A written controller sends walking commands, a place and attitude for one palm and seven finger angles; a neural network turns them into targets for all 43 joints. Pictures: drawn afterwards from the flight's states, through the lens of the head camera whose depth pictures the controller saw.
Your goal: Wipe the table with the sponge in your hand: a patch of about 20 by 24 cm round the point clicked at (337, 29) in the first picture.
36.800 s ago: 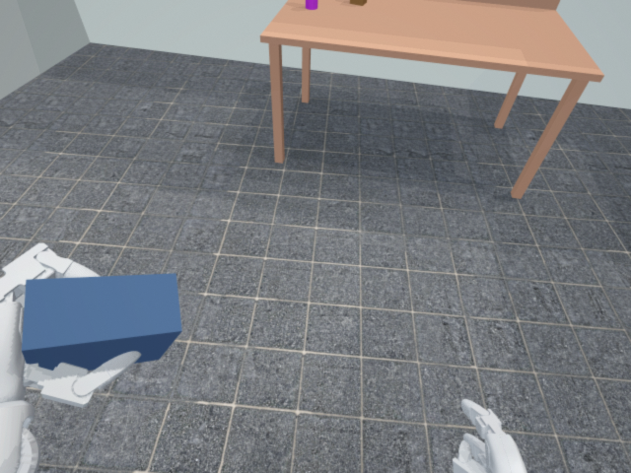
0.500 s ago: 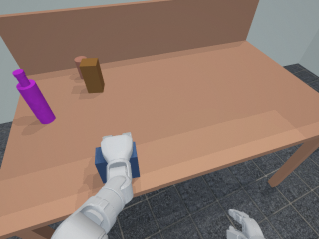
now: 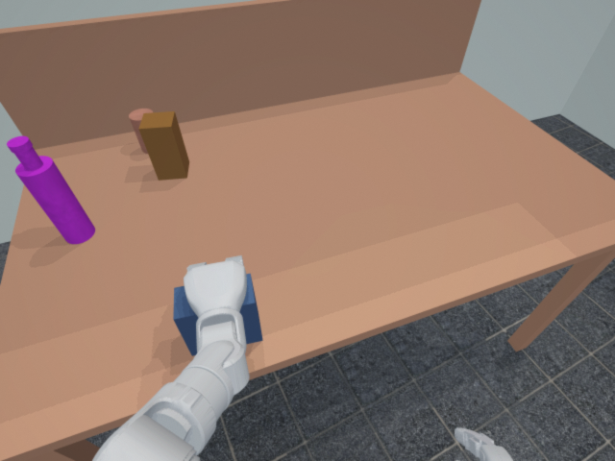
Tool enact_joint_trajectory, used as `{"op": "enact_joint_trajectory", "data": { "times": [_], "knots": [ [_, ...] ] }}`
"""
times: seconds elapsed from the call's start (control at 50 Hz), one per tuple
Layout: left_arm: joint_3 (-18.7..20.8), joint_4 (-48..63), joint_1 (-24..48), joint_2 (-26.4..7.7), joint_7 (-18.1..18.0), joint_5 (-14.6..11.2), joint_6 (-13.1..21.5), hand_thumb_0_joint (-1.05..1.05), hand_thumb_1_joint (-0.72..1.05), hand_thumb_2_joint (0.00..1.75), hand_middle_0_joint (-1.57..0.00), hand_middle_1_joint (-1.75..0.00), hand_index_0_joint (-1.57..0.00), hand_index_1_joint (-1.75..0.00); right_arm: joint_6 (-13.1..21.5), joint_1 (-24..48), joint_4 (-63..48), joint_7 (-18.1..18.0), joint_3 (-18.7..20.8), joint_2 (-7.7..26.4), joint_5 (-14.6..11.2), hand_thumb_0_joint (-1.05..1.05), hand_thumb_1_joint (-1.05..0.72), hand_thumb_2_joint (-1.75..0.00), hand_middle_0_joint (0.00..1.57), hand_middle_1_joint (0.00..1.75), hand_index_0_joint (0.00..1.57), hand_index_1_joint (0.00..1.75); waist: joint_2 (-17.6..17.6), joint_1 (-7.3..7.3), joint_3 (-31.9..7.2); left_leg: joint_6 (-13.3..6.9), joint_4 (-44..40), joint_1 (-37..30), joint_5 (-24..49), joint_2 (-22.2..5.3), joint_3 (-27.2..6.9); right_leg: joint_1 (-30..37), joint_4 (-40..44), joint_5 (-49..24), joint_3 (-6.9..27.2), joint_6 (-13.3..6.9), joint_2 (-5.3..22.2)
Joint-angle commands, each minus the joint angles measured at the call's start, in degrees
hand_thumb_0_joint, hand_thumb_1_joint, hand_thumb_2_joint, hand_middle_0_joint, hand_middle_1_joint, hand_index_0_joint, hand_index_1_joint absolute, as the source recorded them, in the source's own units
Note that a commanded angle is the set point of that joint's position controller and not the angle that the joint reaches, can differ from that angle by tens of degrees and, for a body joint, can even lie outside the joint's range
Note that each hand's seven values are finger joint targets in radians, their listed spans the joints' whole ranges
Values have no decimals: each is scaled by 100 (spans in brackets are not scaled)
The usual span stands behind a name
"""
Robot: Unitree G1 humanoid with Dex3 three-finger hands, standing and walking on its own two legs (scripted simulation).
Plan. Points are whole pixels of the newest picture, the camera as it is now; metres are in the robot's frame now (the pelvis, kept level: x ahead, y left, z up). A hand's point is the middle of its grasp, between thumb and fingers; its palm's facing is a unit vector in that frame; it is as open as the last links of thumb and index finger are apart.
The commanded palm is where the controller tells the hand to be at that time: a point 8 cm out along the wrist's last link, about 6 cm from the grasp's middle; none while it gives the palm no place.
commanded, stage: slide back across to the middle lane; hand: left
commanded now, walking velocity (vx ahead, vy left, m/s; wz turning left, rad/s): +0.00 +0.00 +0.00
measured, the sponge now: (222, 321) +0.34 +0.17 -0.07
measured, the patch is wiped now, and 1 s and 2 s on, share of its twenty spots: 1.00 1.00 1.00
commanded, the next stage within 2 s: wipe forward along the middle lane in 0.70 s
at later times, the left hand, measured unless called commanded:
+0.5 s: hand (202, 309) +0.34 +0.19 -0.02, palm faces -0.08 -0.06 -1.00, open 9.8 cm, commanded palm +0.29 +0.19 +0.03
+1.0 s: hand (172, 314) +0.32 +0.24 -0.02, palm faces -0.12 -0.05 -0.99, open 9.8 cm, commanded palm +0.31 +0.23 +0.02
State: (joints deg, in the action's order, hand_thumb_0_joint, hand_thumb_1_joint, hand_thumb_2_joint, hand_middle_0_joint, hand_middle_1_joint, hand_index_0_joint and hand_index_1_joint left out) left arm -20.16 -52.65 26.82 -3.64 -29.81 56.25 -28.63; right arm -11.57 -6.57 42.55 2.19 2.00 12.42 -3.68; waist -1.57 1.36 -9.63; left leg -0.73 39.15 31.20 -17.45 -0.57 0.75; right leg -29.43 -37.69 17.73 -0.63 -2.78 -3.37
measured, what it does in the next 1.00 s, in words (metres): stands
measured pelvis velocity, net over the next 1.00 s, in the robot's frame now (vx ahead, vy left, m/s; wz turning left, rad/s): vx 0.01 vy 0.00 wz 0.01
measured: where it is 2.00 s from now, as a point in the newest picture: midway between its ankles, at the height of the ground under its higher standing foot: outside the picture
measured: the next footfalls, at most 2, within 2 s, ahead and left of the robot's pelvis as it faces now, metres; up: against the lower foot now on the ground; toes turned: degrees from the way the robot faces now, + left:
none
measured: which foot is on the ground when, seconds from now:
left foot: down 0.00-1.00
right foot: down 0.00-1.00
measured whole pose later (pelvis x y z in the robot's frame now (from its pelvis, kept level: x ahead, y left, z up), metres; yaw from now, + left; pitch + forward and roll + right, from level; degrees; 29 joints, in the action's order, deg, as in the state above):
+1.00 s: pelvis +0.01 +0.00 +0.00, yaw +1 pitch +8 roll +0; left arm -11.7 -40.3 17.3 -13.0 -20.6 59.3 -20.6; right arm -7.9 -5.4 40.1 -1.0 1.1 13.5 -4.1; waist -2.1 2.4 -7.3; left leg -0.8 37.4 27.8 -17.4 0.0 0.2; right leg -25.9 -36.2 18.1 -1.0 -2.7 -2.9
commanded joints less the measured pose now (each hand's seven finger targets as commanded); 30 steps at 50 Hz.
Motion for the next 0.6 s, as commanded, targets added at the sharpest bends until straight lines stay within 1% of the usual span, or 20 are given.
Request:
{"op": "enact_joint_trajectory", "data": {
  "times": [0.0,0.04,0.08,0.12,0.14,0.18,0.22,0.26,0.28,0.32,0.34,0.38,0.42,0.44,0.46,0.48,0.5,0.54,0.56,0.58],
  "knots": [
    [34,94,856,48,155,-139,24,0,10,130,-120,-160,-120,-160,245,763,-819,-44,173,636,13,0,-90,-90,20,30,20,30,657,-13,-916,-78,-402,-613,627,176,58,477,637,-1150,17,-109,81],
    [126,25,1129,-74,141,-126,48,0,10,130,-120,-160,-120,-160,251,722,-771,-66,173,647,17,0,-90,-90,20,30,20,30,733,-68,-888,-78,-391,-585,536,172,52,394,677,-1008,29,-94,82],
    [469,166,1138,-405,109,-98,82,0,10,130,-120,-160,-120,-160,269,757,-785,-89,179,656,25,0,-90,-90,20,30,20,30,637,58,-1086,-71,-414,-629,643,173,30,550,646,-1147,68,-115,72],
    [270,393,1059,-228,109,-102,121,0,10,130,-120,-160,-120,-160,276,769,-863,-81,181,618,18,0,-90,-90,20,30,20,30,611,16,-1173,-94,-389,-751,781,178,58,671,630,-1364,52,-97,86],
    [344,382,868,-313,126,-97,106,0,10,130,-120,-160,-120,-160,266,756,-867,-89,182,628,17,0,-90,-90,20,30,20,30,716,47,-1155,-97,-412,-732,783,186,61,740,664,-1371,66,-89,95],
    [756,512,786,-779,127,-71,66,0,10,130,-120,-160,-120,-160,256,821,-891,-131,150,675,12,0,-90,-90,20,30,20,30,732,137,-1122,-83,-488,-662,738,199,19,840,711,-1323,144,-91,87],
    [511,763,840,-604,149,-23,45,0,10,130,-120,-160,-120,-160,271,848,-938,-134,146,632,-4,0,-90,-90,20,30,20,30,610,68,-1066,-102,-503,-797,804,204,55,874,739,-1409,130,-73,108],
    [527,881,841,-718,204,39,-9,0,10,130,-120,-160,-120,-160,273,884,-957,-154,128,644,-17,0,-90,-90,20,30,20,30,608,66,-994,-105,-568,-864,757,203,30,842,805,-1246,134,-81,101],
    [812,990,811,-988,212,30,-8,0,10,130,-120,-160,-120,-160,283,922,-965,-168,143,668,-16,0,-90,-90,20,30,20,30,562,159,-1076,-99,-597,-900,769,213,-1,906,826,-1197,170,-102,80],
    [513,1146,917,-769,281,41,5,0,10,130,-120,-160,-120,-160,307,920,-988,-180,116,639,-37,0,-90,-90,20,30,20,30,475,58,-941,-112,-624,-986,779,210,13,864,831,-1210,112,-90,91],
    [534,1147,841,-797,305,52,20,0,10,130,-120,-160,-120,-160,325,883,-976,-182,126,648,-28,0,-90,-90,20,30,20,30,514,58,-972,-124,-610,-1029,809,208,28,895,838,-1260,122,-90,89],
    [956,1241,521,-1226,359,53,51,0,10,130,-120,-160,-120,-160,334,903,-984,-215,125,710,-18,0,-90,-90,20,30,20,30,571,192,-1094,-113,-626,-1014,911,229,-6,1075,844,-1470,215,-112,80],
    [724,1381,427,-1054,433,88,102,0,10,130,-120,-160,-120,-160,346,906,-1025,-231,106,683,-29,0,-90,-90,20,30,20,30,577,110,-950,-127,-628,-1011,907,238,26,1092,845,-1572,210,-84,118],
    [762,1351,340,-1125,469,127,99,0,10,130,-120,-160,-120,-160,349,890,-1023,-229,103,701,-31,0,-90,-90,20,30,20,30,601,115,-831,-125,-641,-979,887,249,6,1057,847,-1537,217,-99,108],
    [728,1452,353,-1125,507,142,129,0,10,130,-120,-160,-120,-160,360,900,-1024,-230,101,707,-27,0,-90,-90,20,30,20,30,568,101,-889,-137,-630,-1039,940,247,21,1090,856,-1649,241,-94,120],
    [1072,1528,167,-1430,519,121,149,0,10,130,-120,-160,-120,-160,362,913,-1042,-235,123,738,-28,0,-90,-90,20,30,20,30,509,218,-977,-124,-647,-1033,999,259,-14,1182,850,-1725,306,-128,96],
    [883,1620,90,-1293,557,126,172,0,10,130,-120,-160,-120,-160,364,902,-1082,-250,104,719,-30,0,-90,-90,20,30,20,30,448,167,-972,-133,-631,-1044,1001,273,20,1210,824,-1757,268,-106,121],
    [745,1678,8,-1172,619,161,207,0,10,130,-120,-160,-120,-160,382,903,-1087,-247,113,719,-37,0,-90,-90,20,30,20,30,510,120,-843,-136,-634,-1084,1024,257,4,1128,839,-1753,251,-107,117],
    [808,1773,82,-1259,638,158,251,0,10,130,-120,-160,-120,-160,403,884,-1084,-245,117,740,-39,0,-90,-90,20,30,20,30,529,108,-901,-139,-622,-1117,1053,245,-4,1137,828,-1812,244,-106,117],
    [1110,1805,-87,-1521,653,128,276,0,10,130,-120,-160,-120,-160,418,908,-1086,-251,133,770,-36,0,-90,-90,20,30,20,30,515,203,-945,-133,-627,-1098,1098,266,-28,1219,840,-1910,321,-132,96]
  ]
}}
